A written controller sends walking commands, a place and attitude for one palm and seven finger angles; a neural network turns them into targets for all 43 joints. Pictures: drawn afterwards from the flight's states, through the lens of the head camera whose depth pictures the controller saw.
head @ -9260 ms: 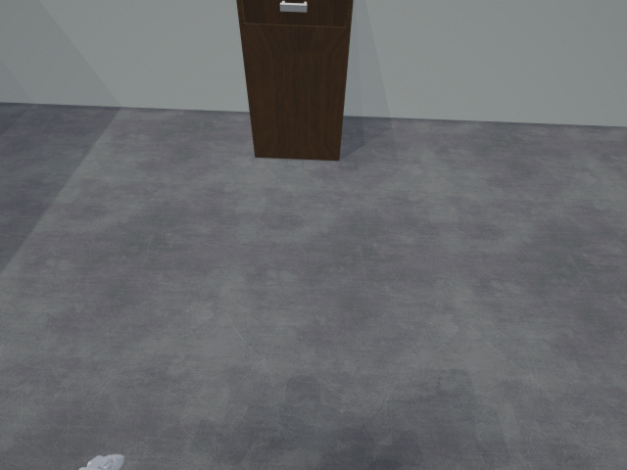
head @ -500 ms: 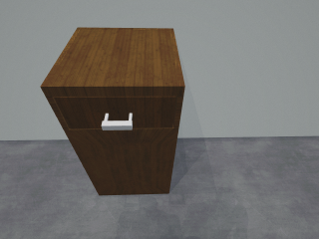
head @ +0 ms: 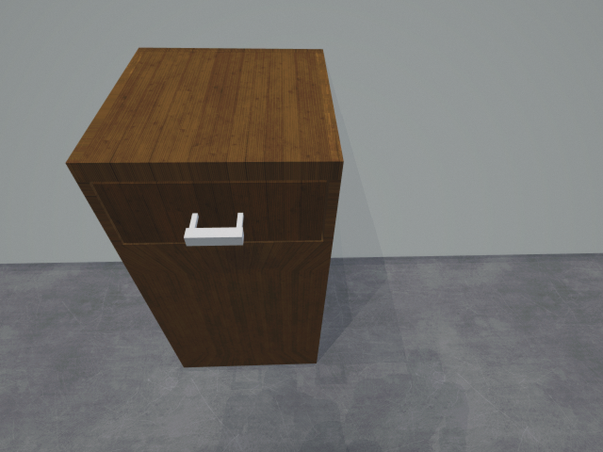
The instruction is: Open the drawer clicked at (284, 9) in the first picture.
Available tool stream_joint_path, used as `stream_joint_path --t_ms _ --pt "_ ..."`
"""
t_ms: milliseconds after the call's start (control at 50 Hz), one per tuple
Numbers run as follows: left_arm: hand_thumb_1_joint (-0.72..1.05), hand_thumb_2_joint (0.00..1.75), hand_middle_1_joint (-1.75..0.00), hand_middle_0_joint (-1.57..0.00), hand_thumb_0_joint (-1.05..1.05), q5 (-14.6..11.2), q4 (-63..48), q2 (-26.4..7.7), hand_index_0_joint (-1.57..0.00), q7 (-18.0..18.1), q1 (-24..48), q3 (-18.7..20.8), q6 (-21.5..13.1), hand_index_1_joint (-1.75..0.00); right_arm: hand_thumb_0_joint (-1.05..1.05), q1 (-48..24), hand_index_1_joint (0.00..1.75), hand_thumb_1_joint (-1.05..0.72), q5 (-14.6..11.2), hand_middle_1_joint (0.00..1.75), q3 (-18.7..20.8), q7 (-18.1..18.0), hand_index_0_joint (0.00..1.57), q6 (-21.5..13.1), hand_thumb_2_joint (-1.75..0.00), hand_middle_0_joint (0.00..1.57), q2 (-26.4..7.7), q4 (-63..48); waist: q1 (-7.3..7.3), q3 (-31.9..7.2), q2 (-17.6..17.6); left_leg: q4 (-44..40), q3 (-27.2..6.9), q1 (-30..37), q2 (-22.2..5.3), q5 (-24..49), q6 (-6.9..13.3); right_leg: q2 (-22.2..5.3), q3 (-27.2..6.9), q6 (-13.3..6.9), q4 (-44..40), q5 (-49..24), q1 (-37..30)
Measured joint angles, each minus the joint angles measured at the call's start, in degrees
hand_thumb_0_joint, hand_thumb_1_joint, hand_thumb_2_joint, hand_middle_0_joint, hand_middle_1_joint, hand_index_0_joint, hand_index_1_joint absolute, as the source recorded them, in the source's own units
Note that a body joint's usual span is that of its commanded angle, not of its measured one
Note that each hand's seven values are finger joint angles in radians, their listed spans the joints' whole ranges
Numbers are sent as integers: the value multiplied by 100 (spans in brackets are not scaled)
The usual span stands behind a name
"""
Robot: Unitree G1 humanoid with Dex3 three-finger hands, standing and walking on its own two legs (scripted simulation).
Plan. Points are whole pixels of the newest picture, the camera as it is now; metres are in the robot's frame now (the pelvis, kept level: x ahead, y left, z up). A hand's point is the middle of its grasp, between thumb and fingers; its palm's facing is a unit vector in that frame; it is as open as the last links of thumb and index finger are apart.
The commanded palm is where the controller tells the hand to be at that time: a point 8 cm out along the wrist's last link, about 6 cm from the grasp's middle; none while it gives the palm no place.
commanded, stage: raise the hand with hooked fingers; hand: left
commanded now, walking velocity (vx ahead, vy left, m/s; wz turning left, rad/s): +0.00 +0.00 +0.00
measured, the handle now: (216, 227) +0.49 +0.19 -0.03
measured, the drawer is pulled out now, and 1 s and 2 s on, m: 0.00 0.00 0.00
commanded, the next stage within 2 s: move the hooked fingers above the handle in 1.88 s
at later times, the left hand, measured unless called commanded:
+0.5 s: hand (169, 447) +0.14 +0.18 -0.06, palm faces -0.04 -0.12 -0.99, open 9.1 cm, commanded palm +0.15 +0.20 +0.00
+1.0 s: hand (151, 349) +0.24 +0.21 +0.01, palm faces +0.06 -0.10 -0.99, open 12.1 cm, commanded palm +0.22 +0.21 +0.08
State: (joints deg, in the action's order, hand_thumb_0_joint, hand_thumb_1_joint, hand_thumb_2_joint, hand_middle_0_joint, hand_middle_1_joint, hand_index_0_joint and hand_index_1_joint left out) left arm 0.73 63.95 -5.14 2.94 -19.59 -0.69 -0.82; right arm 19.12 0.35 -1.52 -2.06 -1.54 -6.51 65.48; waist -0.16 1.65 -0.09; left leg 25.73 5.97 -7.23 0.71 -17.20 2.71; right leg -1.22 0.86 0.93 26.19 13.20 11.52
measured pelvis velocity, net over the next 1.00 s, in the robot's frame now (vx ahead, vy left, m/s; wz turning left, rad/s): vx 0.00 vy -0.03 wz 0.02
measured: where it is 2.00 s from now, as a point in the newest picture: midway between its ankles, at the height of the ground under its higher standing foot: outside the picture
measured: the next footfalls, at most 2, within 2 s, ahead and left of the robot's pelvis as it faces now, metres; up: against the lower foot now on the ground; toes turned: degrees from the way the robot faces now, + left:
none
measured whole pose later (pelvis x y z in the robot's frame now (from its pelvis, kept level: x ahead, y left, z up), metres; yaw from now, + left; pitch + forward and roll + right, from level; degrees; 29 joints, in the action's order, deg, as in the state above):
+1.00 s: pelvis +0.00 -0.03 -0.01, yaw +1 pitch +5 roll +1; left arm 57.7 1.1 -20.8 19.1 -12.3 -2.5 1.2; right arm 9.7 1.7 2.5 -0.4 4.6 -15.0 36.9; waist 3.7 -2.3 -3.2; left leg 34.2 4.8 -19.6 -0.3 -20.0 0.8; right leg -0.4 1.5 -1.6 36.6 17.5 24.6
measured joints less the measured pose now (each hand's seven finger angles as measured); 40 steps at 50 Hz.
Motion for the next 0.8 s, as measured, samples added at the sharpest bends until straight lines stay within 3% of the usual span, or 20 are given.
stream_joint_path --t_ms 40,80,120,160,180,260,300,360,420,480,540,660,800 --pt "94 90 -30 -20 4 385 -1828 -280 -20 189 -580 -351 872 -30 1 218 30 -91 -162 30 -66 -95 20 -274 -89 20 -39 -534 90 18 51 74 72 -54 20 -37 -11 -15 -72 -62 231 72 164" --pt "95 89 -31 -21 8 601 -3361 -648 -21 567 -1045 -464 1039 -31 3 415 30 -93 -279 30 26 -277 20 -839 -89 20 -161 -858 104 -139 95 100 93 -156 146 -36 -18 -127 -114 -148 623 309 421" --pt "94 88 -32 -21 8 982 -4449 -894 -21 856 -1082 -573 1112 -32 4 433 30 -94 -356 30 109 -333 20 -1265 -89 20 -398 -1196 58 -255 -43 338 1 -371 207 -102 11 -207 -48 -77 836 391 577" --pt "91 87 -33 -21 7 1696 -5234 -1054 -21 1100 -887 -695 1081 -34 4 242 30 -93 -277 30 136 -314 20 -1447 -89 20 -699 -1552 -18 -421 -227 657 -69 -706 188 -206 25 -212 26 -53 1002 445 817" --pt "88 87 -34 -21 7 2175 -5515 -1109 -20 1234 -720 -750 1031 -35 3 101 30 -93 -197 30 165 -280 20 -1459 -89 20 -824 -1759 -56 -518 -288 820 -84 -900 175 -256 21 -206 41 -63 1119 476 986" --pt "79 84 -39 -21 4 4198 -5957 -956 -20 1817 -82 -738 656 -39 3 -665 30 -92 142 30 361 35 20 -948 -89 20 -1070 -2650 -65 -790 -356 1285 39 -1436 49 -420 -24 -84 -83 -134 1514 549 1560" --pt "74 82 -42 -21 3 4949 -5998 -826 -21 1971 -27 -694 379 -42 3 -1031 30 -92 175 30 404 229 20 -492 -89 20 -1056 -3037 37 -880 -245 1369 169 -1575 -24 -462 -68 0 -211 -156 1650 548 1786" --pt "67 79 -46 -21 2 5746 -5997 -758 -21 2120 -144 -736 47 -46 2 -1419 30 -92 149 30 417 422 19 57 -90 20 -1001 -3496 251 -848 -6 1440 246 -1688 -93 -485 -148 77 -284 -229 1808 589 1978" --pt "59 76 -50 -22 1 6271 -5939 -845 -22 2331 -366 -777 -14 -50 2 -1638 30 -91 165 30 423 512 19 376 -90 20 -952 -3751 509 -781 145 1526 195 -1798 -149 -506 -218 123 -228 -309 1900 635 2080" --pt "51 73 -55 -24 0 6467 -5830 -1047 -24 2498 -458 -683 57 -55 2 -1765 30 -91 236 30 401 496 19 495 -90 20 -855 -3763 709 -755 189 1635 64 -1918 -187 -539 -274 140 -96 -372 1967 694 2139" --pt "43 70 -59 -25 0 6344 -5773 -1281 -25 2490 -290 -482 95 -60 1 -1850 30 -91 294 30 336 419 19 510 -90 20 -727 -3610 761 -700 107 1752 -141 -1988 -204 -573 -312 131 106 -416 1985 752 2090" --pt "29 64 -68 -26 0 5900 -5811 -1490 -27 2062 446 -283 140 -69 1 -1750 30 -91 310 30 121 278 20 471 -89 20 -486 -3285 640 -582 -160 1710 -389 -1913 -194 -543 -347 110 345 -434 1812 741 1864" --pt "13 57 -79 -27 0 5750 -6042 -1491 -27 1526 632 -252 53 -79 2 -1260 30 -90 232 30 25 233 20 558 -89 20 -457 -3072 467 -508 -263 1167 -209 -1520 -189 -369 -313 146 164 -377 1360 545 1577"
